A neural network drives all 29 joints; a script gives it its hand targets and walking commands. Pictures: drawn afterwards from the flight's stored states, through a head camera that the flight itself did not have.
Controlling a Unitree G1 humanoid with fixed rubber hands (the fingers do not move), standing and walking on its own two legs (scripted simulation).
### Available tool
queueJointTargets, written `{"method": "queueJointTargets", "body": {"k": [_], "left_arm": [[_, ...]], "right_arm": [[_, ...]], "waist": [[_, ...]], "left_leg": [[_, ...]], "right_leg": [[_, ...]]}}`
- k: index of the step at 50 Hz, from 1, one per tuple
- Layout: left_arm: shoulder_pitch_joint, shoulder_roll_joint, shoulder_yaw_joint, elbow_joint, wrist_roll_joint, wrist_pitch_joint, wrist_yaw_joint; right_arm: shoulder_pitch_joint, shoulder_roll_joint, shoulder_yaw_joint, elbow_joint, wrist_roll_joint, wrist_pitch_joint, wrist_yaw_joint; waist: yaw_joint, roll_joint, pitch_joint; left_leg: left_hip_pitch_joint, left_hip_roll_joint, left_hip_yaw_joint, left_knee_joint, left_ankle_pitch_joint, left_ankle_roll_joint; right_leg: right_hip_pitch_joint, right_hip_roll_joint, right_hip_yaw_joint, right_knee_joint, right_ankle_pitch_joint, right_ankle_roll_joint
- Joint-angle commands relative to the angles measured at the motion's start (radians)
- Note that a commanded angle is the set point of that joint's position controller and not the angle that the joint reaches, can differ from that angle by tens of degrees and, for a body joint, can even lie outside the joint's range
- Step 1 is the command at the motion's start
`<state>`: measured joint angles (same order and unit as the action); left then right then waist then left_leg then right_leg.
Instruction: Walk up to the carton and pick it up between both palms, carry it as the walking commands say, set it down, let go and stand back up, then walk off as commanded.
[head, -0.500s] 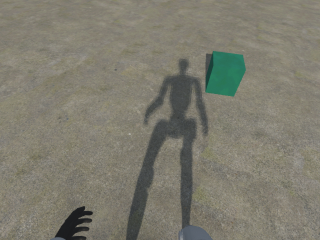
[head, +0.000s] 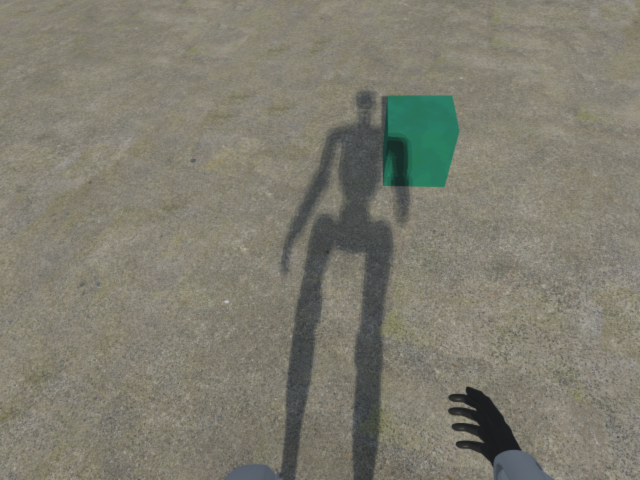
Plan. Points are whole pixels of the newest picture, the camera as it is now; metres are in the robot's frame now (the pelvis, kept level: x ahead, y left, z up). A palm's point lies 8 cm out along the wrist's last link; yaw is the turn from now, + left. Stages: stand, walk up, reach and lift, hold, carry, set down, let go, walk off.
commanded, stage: walk up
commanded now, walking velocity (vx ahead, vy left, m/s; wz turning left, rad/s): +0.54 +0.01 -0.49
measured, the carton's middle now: (416, 142) +1.45 -0.35 -0.63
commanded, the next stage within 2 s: none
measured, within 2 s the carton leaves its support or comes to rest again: neither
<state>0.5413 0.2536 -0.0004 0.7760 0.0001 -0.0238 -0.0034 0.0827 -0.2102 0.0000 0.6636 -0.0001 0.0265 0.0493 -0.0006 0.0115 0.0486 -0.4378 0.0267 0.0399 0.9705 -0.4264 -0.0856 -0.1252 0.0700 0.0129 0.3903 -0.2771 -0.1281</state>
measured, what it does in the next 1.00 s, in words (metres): walks ahead, turning right: left foot, then right foot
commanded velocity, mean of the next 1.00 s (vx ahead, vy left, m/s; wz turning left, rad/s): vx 0.52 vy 0.05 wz -0.25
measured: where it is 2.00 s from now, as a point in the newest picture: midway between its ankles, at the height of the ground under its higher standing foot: (401, 270)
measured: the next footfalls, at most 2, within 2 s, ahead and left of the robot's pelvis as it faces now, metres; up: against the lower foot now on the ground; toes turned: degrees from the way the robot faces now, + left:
left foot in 0.34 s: +0.18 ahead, +0.19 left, +0.00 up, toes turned -4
right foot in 0.54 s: +0.34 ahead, -0.15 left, +0.00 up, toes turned -5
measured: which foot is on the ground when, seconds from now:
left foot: up 0.00-0.32, down 0.34-0.54, up 0.56-0.88, down 0.90-1.00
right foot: down 0.00-0.32, up 0.34-0.52, down 0.54-0.90, up 0.92-1.00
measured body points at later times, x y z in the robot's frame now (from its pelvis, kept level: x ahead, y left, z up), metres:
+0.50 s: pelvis +0.23 -0.01 -0.05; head +0.26 -0.05 +0.40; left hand +0.37 +0.23 -0.16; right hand +0.25 -0.25 -0.19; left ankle +0.14 +0.19 -0.75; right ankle +0.21 -0.12 -0.71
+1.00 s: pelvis +0.51 -0.07 -0.03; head +0.56 -0.08 +0.42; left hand +0.60 +0.16 -0.17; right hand +0.59 -0.34 -0.14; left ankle +0.53 +0.03 -0.75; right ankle +0.36 -0.17 -0.67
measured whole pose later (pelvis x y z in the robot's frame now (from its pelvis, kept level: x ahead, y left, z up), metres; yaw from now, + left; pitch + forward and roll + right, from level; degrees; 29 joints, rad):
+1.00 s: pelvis +0.51 -0.07 -0.03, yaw -15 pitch +3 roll +1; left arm 0.39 0.24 0.00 0.82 0.00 -0.03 0.00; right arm 0.13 -0.21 0.00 0.76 0.00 -0.04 0.02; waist 0.00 -0.03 0.05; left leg -0.35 0.02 0.11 0.67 -0.36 0.02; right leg -0.37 0.06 0.13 1.17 -0.48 -0.03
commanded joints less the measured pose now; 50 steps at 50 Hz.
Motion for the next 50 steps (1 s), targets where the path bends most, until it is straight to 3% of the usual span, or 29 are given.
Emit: {"method": "queueJointTargets", "body": {"k": [1,5,10,13,14,15,16,17,18,20,22,23,24,26,27,28,29,30,32,33,36,39,41,43,44,45,46,48,50], "left_arm": [[0.163,0.157,0.064,0.067,0.012,-0.027,0.017],[0.212,0.163,0.073,0.098,0.018,-0.025,0.026],[0.226,0.17,0.077,0.124,0.02,-0.022,0.03],[0.108,0.17,0.07,0.096,0.021,-0.028,0.032],[0.012,0.172,0.068,0.064,0.009,-0.035,0.034],[-0.098,0.185,0.071,0.032,-0.001,-0.045,0.034],[-0.161,0.152,0.062,-0.005,-0.014,-0.06,0.037],[-0.221,0.102,0.051,-0.066,-0.009,-0.072,0.033],[-0.314,0.125,0.052,-0.141,-0.009,-0.059,0.036],[-0.379,0.092,0.039,-0.156,0.023,-0.041,0.017],[-0.39,0.083,0.031,-0.163,0.033,-0.015,-0.013],[-0.401,0.062,0.021,-0.17,0.026,-0.011,-0.034],[-0.338,0.056,0.02,-0.131,0.025,-0.008,-0.05],[-0.041,0.082,0.054,0.018,0.03,-0.013,-0.048],[0.138,0.142,0.079,0.097,0.039,-0.019,-0.033],[0.307,0.298,0.109,0.144,0.052,-0.022,-0.013],[0.217,0.356,0.105,0.123,0.039,-0.032,-0.006],[0.123,0.345,0.104,0.082,0.029,-0.039,0.002],[0.076,0.266,0.088,0.061,0.028,-0.05,0.016],[0.032,0.248,0.087,0.047,0.024,-0.052,0.019],[0.047,0.198,0.073,0.06,0.026,-0.052,0.029],[0.029,0.18,0.07,0.078,0.023,-0.046,0.032],[-0.083,0.181,0.068,0.038,0.019,-0.043,0.029],[-0.157,0.179,0.065,0.02,-0.005,-0.052,0.024],[-0.176,0.16,0.061,0.006,-0.018,-0.065,0.023],[-0.176,0.073,0.048,-0.024,-0.014,-0.074,0.022],[-0.226,0.102,0.058,-0.052,-0.016,-0.066,0.024],[-0.269,0.077,0.048,-0.071,0.007,-0.053,0.003],[-0.272,0.065,0.043,-0.06,0.019,-0.031,-0.013]], "right_arm": [[-0.197,-0.102,-0.057,-0.047,-0.033,-0.034,-0.003],[-0.238,-0.1,-0.059,-0.035,-0.026,-0.046,-0.013],[-0.271,-0.117,-0.062,-0.035,-0.02,-0.051,-0.019],[-0.171,-0.115,-0.064,-0.015,-0.012,-0.063,-0.028],[-0.018,-0.118,-0.07,0.029,-0.01,-0.066,-0.041],[0.2,-0.155,-0.087,0.089,-0.016,-0.065,-0.05],[0.406,-0.231,-0.116,0.154,-0.039,-0.062,-0.059],[0.486,-0.337,-0.123,0.183,-0.08,-0.06,-0.063],[0.525,-0.328,-0.121,0.17,-0.075,-0.057,-0.059],[0.404,-0.227,-0.089,0.101,-0.068,-0.069,-0.065],[0.293,-0.201,-0.078,0.052,-0.06,-0.081,-0.071],[0.253,-0.205,-0.072,0.033,-0.046,-0.08,-0.064],[0.153,-0.215,-0.072,0.007,-0.044,-0.076,-0.057],[0.072,-0.266,-0.091,-0.006,-0.037,-0.067,-0.044],[0.064,-0.252,-0.098,-0.017,-0.03,-0.069,-0.035],[0.035,-0.16,-0.087,-0.05,-0.029,-0.069,-0.029],[0.139,-0.128,-0.08,-0.078,-0.017,-0.072,-0.024],[0.109,-0.151,-0.082,-0.059,-0.015,-0.074,-0.025],[0.042,-0.164,-0.081,-0.045,-0.022,-0.074,-0.028],[0.053,-0.158,-0.077,-0.023,-0.025,-0.064,-0.028],[-0.002,-0.137,-0.07,-0.014,-0.031,-0.053,-0.015],[-0.113,-0.117,-0.053,-0.022,-0.027,-0.067,-0.006],[-0.012,-0.091,-0.049,0.036,-0.009,-0.068,-0.005],[0.227,-0.125,-0.07,0.154,0.001,-0.074,-0.024],[0.377,-0.177,-0.093,0.209,-0.007,-0.078,-0.037],[0.468,-0.284,-0.12,0.223,-0.038,-0.081,-0.047],[0.504,-0.312,-0.112,0.213,-0.047,-0.081,-0.043],[0.364,-0.228,-0.087,0.167,-0.039,-0.087,-0.043],[0.27,-0.18,-0.07,0.133,-0.032,-0.098,-0.048]], "waist": [[0.122,-0.147,-0.016],[0.146,-0.189,-0.055],[0.163,-0.179,-0.033],[0.085,-0.184,-0.069],[-0.009,-0.166,-0.148],[-0.119,-0.13,-0.221],[-0.204,-0.024,-0.283],[-0.21,0.257,-0.279],[-0.242,0.17,-0.26],[-0.203,0.169,-0.042],[-0.109,0.193,0.085],[-0.068,0.163,0.136],[-0.003,0.223,0.138],[0.154,0.174,-0.021],[0.248,-0.007,-0.077],[0.319,-0.41,-0.158],[0.178,-0.478,-0.131],[0.127,-0.332,-0.065],[0.127,-0.18,0.024],[0.105,-0.146,0.001],[0.117,-0.153,-0.003],[0.127,-0.158,0.005],[0.056,-0.18,-0.053],[-0.083,-0.083,-0.199],[-0.15,0.002,-0.297],[-0.172,0.251,-0.336],[-0.193,0.151,-0.318],[-0.134,0.063,-0.153],[-0.081,0.105,-0.084]], "left_leg": [[-0.246,-0.021,-0.027,-0.149,0.046,0.034],[-0.27,-0.017,-0.006,-0.145,0.052,0.046],[-0.268,-0.019,0.018,-0.183,0.035,0.045],[0.037,-0.037,0.046,-0.309,0.024,0.077],[0.329,-0.026,0.027,-0.431,0.086,0.103],[0.685,0.021,0.016,-0.528,0.253,0.122],[0.979,0.222,-0.159,-0.524,0.427,0.19],[1.049,0.506,-0.385,-0.482,0.805,0.29],[1.015,0.564,-0.411,-0.454,0.711,0.369],[0.719,0.521,-0.424,-0.574,0.316,0.33],[0.498,0.475,-0.306,-0.63,0.298,0.259],[0.355,0.412,-0.182,-0.705,0.286,0.226],[0.24,0.346,-0.057,-0.712,0.316,0.192],[0.17,0.232,0.129,-0.399,0.548,0.146],[0.037,0.15,0.182,-0.076,0.573,0.099],[-0.168,-0.05,0.102,0.305,-0.123,0.07],[-0.199,-0.071,-0.053,0.354,-0.215,0.068],[-0.232,-0.056,-0.069,0.353,-0.188,0.058],[-0.297,-0.015,-0.057,0.32,-0.117,0.048],[-0.272,0.005,-0.078,0.281,-0.083,0.053],[-0.247,0.027,-0.065,0.094,-0.027,0.064],[-0.221,0.025,-0.009,-0.172,-0.017,0.062],[0.023,-0.016,0.024,-0.383,0.069,0.064],[0.526,-0.006,0.07,-0.577,0.307,0.091],[0.81,0.113,-0.015,-0.571,0.345,0.14],[0.952,0.402,-0.305,-0.533,0.534,0.233],[0.887,0.526,-0.42,-0.539,0.558,0.282],[0.62,0.482,-0.405,-0.61,0.452,0.319],[0.523,0.395,-0.288,-0.651,0.457,0.279]], "right_leg": [[0.267,-0.286,0.548,-0.123,0.615,0.02],[0.364,-0.281,0.501,-0.03,0.935,0.051],[0.41,-0.285,0.48,0.031,1.111,0.029],[0.222,-0.228,0.367,0.169,1.392,0.042],[0.04,-0.185,0.305,0.294,1.408,0.075],[-0.213,-0.131,0.245,0.49,1.251,0.104],[-0.546,-0.064,0.21,0.737,0.656,0.142],[-0.814,0.014,0.054,1.041,-0.25,0.143],[-0.907,-0.086,0.076,1.104,-0.369,0.145],[-0.932,-0.154,0.139,1.065,-0.343,0.14],[-0.832,-0.201,0.163,0.847,-0.393,0.13],[-0.695,-0.175,0.051,0.653,-0.291,0.134],[-0.498,-0.139,-0.028,0.53,-0.221,0.134],[-0.114,-0.001,-0.194,0.391,-0.049,0.108],[0.101,-0.031,-0.086,0.268,0.092,0.083],[0.239,-0.272,0.454,0.038,0.107,0.01],[0.178,-0.397,0.945,-0.143,0.223,-0.036],[0.164,-0.379,0.977,-0.135,0.25,-0.079],[0.165,-0.353,0.807,-0.035,0.56,-0.098],[0.158,-0.35,0.765,-0.025,0.575,-0.082],[0.19,-0.337,0.618,-0.039,0.61,-0.07],[0.235,-0.305,0.475,-0.003,0.813,-0.051],[0.135,-0.269,0.396,0.003,0.823,-0.016],[-0.091,-0.168,0.245,0.226,0.868,0.052],[-0.31,-0.105,0.188,0.447,0.639,0.084],[-0.607,0.0,0.085,0.752,-0.119,0.115],[-0.688,-0.068,0.078,0.88,-0.264,0.113],[-0.682,-0.13,0.095,0.93,-0.185,0.135],[-0.643,-0.15,0.075,0.873,-0.106,0.146]]}}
